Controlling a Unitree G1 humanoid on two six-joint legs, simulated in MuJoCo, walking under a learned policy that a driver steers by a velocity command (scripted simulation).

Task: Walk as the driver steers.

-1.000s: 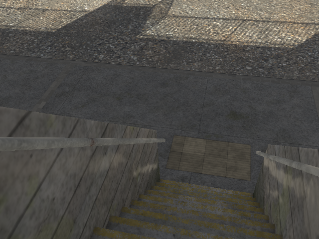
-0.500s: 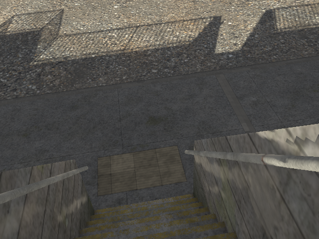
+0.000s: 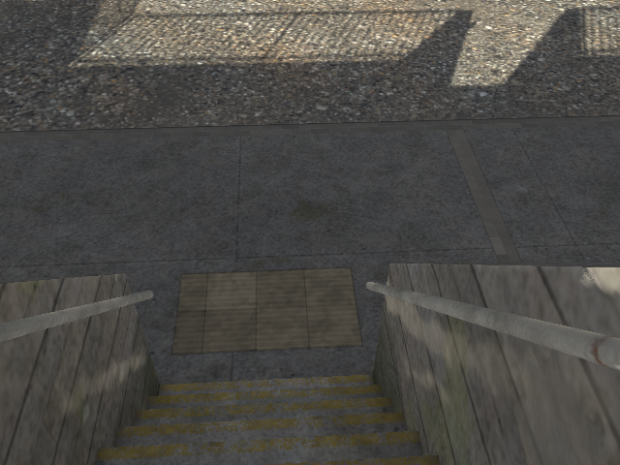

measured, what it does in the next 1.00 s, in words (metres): goes down: left foot 0.24 m lower, then right foot 0.24 m lower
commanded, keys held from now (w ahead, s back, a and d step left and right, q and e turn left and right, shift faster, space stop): w+q+shift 0.24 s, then w+e+shift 0.76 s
